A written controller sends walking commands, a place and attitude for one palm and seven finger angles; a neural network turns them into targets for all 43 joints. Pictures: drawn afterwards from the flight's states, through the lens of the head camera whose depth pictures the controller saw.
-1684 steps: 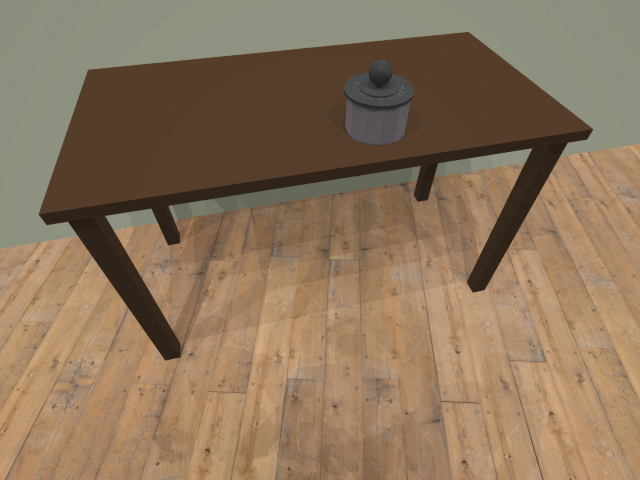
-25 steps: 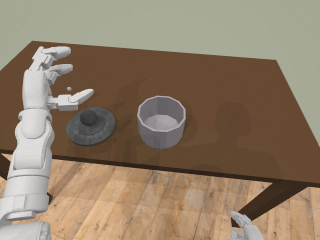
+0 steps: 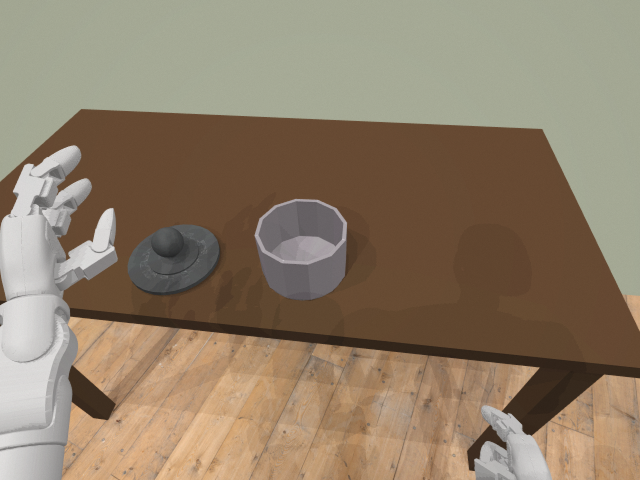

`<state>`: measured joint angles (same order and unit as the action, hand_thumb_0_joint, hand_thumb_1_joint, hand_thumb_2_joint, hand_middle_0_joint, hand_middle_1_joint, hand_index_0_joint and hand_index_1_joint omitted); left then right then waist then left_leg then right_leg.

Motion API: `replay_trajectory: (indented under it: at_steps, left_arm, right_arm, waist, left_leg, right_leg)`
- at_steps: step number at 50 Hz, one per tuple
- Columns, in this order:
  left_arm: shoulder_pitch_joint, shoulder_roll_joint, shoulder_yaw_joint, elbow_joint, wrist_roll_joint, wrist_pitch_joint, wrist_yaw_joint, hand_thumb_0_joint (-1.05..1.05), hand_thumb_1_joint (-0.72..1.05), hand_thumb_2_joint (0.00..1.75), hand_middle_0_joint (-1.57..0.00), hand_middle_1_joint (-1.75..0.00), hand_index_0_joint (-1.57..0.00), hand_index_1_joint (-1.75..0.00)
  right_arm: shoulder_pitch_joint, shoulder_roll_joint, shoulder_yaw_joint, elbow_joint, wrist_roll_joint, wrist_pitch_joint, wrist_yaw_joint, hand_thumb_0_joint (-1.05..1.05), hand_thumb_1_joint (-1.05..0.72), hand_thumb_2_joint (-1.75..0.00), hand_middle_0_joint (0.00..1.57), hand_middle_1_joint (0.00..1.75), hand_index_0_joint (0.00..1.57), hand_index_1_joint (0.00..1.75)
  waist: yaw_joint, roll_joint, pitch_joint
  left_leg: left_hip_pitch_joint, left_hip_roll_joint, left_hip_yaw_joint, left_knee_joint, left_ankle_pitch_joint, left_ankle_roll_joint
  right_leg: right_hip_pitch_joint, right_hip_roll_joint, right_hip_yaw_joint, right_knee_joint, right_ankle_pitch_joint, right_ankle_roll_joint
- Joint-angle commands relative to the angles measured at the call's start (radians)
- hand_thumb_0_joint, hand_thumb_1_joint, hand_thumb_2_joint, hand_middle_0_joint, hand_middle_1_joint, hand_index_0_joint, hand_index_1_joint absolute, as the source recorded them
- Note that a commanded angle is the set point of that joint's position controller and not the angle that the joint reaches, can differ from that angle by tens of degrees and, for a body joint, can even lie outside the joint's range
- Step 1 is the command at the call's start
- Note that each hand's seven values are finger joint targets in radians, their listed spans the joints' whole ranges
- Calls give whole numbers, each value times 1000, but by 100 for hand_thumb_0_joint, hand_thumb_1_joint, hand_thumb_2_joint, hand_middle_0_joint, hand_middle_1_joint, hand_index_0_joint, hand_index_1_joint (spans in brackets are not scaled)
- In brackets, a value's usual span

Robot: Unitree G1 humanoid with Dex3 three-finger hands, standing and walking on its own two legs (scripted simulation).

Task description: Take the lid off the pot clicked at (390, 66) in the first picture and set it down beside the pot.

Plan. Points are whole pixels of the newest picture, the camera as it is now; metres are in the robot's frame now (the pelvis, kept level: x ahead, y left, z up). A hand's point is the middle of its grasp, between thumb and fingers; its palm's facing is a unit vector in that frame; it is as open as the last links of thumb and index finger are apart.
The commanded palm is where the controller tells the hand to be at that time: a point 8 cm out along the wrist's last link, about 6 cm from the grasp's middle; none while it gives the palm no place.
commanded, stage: draw the hand back to the body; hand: left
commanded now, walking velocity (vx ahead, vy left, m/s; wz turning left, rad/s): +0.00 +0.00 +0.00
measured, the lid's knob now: (167, 242) +0.47 +0.31 +0.00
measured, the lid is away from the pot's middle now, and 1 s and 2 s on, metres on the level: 0.23 0.23 0.23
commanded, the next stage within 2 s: step back with the hand held close in 0.96 s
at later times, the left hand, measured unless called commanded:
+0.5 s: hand (78, 325) +0.21 +0.24 +0.17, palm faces +0.40 -0.86 -0.31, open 7.4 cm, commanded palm +0.16 +0.28 +0.18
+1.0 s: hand (38, 382) +0.16 +0.26 +0.15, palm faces +0.39 -0.85 -0.36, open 7.4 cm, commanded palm +0.12 +0.30 +0.17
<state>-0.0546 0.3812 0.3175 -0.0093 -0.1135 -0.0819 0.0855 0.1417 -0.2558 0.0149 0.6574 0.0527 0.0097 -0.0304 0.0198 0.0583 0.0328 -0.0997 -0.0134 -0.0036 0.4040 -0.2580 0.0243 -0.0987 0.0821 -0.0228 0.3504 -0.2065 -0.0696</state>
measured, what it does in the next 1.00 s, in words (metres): stands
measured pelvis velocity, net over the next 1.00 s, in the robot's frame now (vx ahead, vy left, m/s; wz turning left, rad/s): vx -0.01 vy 0.02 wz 0.02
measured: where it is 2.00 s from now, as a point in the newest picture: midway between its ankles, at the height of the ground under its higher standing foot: outside the picture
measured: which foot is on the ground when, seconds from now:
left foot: down 0.00-1.00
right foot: down 0.00-1.00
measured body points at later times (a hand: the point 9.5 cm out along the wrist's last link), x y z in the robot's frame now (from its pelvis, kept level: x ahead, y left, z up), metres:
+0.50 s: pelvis -0.02 +0.00 +0.00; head -0.03 -0.03 +0.45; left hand +0.19 +0.29 +0.18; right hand +0.17 -0.23 -0.10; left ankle -0.02 +0.11 -0.74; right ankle -0.01 -0.07 -0.74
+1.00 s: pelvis -0.01 +0.02 +0.00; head -0.03 +0.01 +0.45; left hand +0.14 +0.31 +0.17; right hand +0.20 -0.19 -0.08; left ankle -0.02 +0.11 -0.74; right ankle -0.01 -0.07 -0.74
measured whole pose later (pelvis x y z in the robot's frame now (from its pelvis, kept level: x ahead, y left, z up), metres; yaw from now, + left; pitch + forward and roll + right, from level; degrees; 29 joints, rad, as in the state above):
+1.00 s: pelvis -0.01 +0.02 +0.00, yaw +1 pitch -4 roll -1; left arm 0.56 0.33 0.27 -0.48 -0.09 -0.11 0.10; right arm 0.15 -0.22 0.02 0.64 0.02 -0.06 -0.04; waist 0.06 0.07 0.01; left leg -0.09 -0.04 -0.01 0.44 -0.27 0.05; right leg -0.08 0.06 -0.03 0.36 -0.21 -0.04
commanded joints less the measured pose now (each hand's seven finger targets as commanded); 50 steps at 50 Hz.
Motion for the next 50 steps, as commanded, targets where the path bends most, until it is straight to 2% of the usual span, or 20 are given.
replay_trajectory:
  at_steps: [1,5,7,9,10,12,16,22,23,25,28,29,31,34,39,40,44,45,47,50]
  left_arm:
    - [-223,252,109,-267,-5,-71,14,0,81,87,-21,-36,-21,-36]
    - [-154,237,110,-301,-9,-78,16,0,90,90,-20,-30,-20,-30]
    - [-114,220,99,-293,-8,-76,16,0,90,90,-20,-30,-20,-30]
    - [-86,220,103,-326,-9,-82,18,0,90,90,-20,-30,-20,-30]
    - [-52,209,100,-304,-11,-79,17,0,90,90,-20,-30,-20,-30]
    - [-37,212,100,-352,-10,-89,16,0,90,90,-20,-30,-20,-30]
    - [38,208,100,-433,-8,-108,18,0,90,90,-20,-30,-20,-30]
    - [183,179,93,-428,-10,-115,15,0,90,90,-20,-30,-20,-30]
    - [211,180,99,-445,-12,-118,14,0,90,90,-20,-30,-20,-30]
    - [236,170,82,-521,-7,-127,13,0,90,90,-20,-30,-20,-30]
    - [307,167,86,-544,-2,-127,19,0,90,90,-20,-30,-20,-30]
    - [346,160,90,-514,-4,-120,19,0,90,90,-20,-30,-20,-30]
    - [369,154,80,-571,-1,-123,15,0,90,90,-20,-30,-20,-30]
    - [433,139,68,-631,5,-120,18,0,90,90,-20,-30,-20,-30]
    - [543,125,76,-640,10,-102,23,0,90,90,-20,-30,-20,-30]
    - [551,123,67,-674,13,-102,22,0,90,90,-20,-30,-20,-30]
    - [506,121,56,-684,20,-94,30,0,90,90,-20,-30,-20,-30]
    - [510,126,61,-693,21,-92,32,0,90,90,-20,-30,-20,-30]
    - [534,124,66,-671,23,-86,33,0,90,90,-20,-30,-20,-30]
    - [526,118,53,-704,23,-84,31,0,90,90,-20,-30,-20,-30]
  right_arm:
    - [-123,-98,-27,-151,3,-58,-13,0,-90,-90,20,30,20,30]
    - [-137,-90,-26,-154,0,-70,-17,0,-90,-90,20,30,20,30]
    - [-141,-89,-26,-151,-2,-70,-18,0,-90,-90,20,30,20,30]
    - [-143,-87,-25,-154,-3,-77,-18,0,-90,-90,20,30,20,30]
    - [-146,-86,-25,-153,-4,-77,-21,0,-90,-90,20,30,20,30]
    - [-151,-86,-27,-158,-5,-83,-21,0,-90,-90,20,30,20,30]
    - [-153,-80,-27,-162,-9,-102,-22,0,-90,-90,20,30,20,30]
    - [-150,-81,-30,-163,-15,-112,-26,0,-90,-90,20,30,20,30]
    - [-149,-79,-32,-165,-15,-114,-25,0,-90,-90,20,30,20,30]
    - [-151,-75,-30,-169,-18,-124,-24,0,-90,-90,20,30,20,30]
    - [-142,-77,-31,-169,-20,-133,-24,0,-90,-90,20,30,20,30]
    - [-140,-76,-32,-164,-21,-131,-25,0,-90,-90,20,30,20,30]
    - [-140,-76,-33,-173,-20,-132,-23,0,-90,-90,20,30,20,30]
    - [-135,-72,-32,-176,-24,-138,-23,0,-90,-90,20,30,20,30]
    - [-132,-68,-37,-175,-26,-129,-23,0,-90,-90,20,30,20,30]
    - [-134,-69,-37,-182,-25,-130,-23,0,-90,-90,20,30,20,30]
    - [-128,-71,-31,-179,-27,-132,-27,0,-90,-90,20,30,20,30]
    - [-128,-69,-32,-180,-27,-134,-28,0,-90,-90,20,30,20,30]
    - [-132,-66,-31,-176,-28,-134,-26,0,-90,-90,20,30,20,30]
    - [-125,-71,-29,-183,-29,-131,-23,0,-90,-90,20,30,20,30]
  waist:
    - [2,-17,-194]
    - [9,-14,-188]
    - [7,-28,-166]
    - [11,-7,-162]
    - [12,-28,-139]
    - [12,-27,-134]
    - [15,16,-135]
    - [21,-49,-77]
    - [25,-52,-90]
    - [26,13,-110]
    - [27,-2,-96]
    - [28,-35,-75]
    - [24,-32,-79]
    - [31,22,-99]
    - [35,-33,-82]
    - [35,-4,-94]
    - [26,-7,-64]
    - [28,20,-63]
    - [31,-6,-60]
    - [32,3,-76]
  left_leg:
    - [44,25,3,-18,214,36]
    - [43,26,5,-15,195,36]
    - [39,25,7,-14,182,37]
    - [42,24,5,-17,167,36]
    - [34,26,5,-16,159,36]
    - [40,25,5,-20,147,38]
    - [54,24,0,-25,135,36]
    - [33,26,-3,-31,102,38]
    - [34,26,-4,-28,105,39]
    - [51,26,-3,-25,126,36]
    - [46,29,-11,-31,130,35]
    - [39,29,-11,-28,130,36]
    - [42,29,-13,-26,138,36]
    - [51,31,-13,-27,171,33]
    - [31,37,-23,-28,196,30]
    - [42,39,-22,-23,207,31]
    - [32,37,-34,-27,183,28]
    - [36,39,-34,-28,187,27]
    - [27,39,-39,-29,181,26]
    - [27,41,-45,-35,202,22]
  right_leg:
    - [52,-94,63,-49,285,63]
    - [50,-101,74,-58,263,67]
    - [30,-96,70,-68,236,68]
    - [30,-99,72,-75,204,65]
    - [18,-99,74,-79,191,67]
    - [8,-96,72,-89,154,65]
    - [4,-96,69,-98,111,58]
    - [-29,-90,59,-116,46,58]
    - [-19,-94,64,-115,44,58]
    - [-10,-98,64,-106,76,54]
    - [-20,-88,48,-101,75,50]
    - [-29,-86,47,-104,77,52]
    - [-29,-85,46,-98,84,51]
    - [-16,-84,37,-83,125,47]
    - [-17,-76,22,-66,145,45]
    - [-18,-78,26,-64,155,44]
    - [-39,-73,19,-66,120,42]
    - [-38,-74,19,-63,124,40]
    - [-41,-71,16,-61,115,39]
    - [-24,-71,10,-49,129,38]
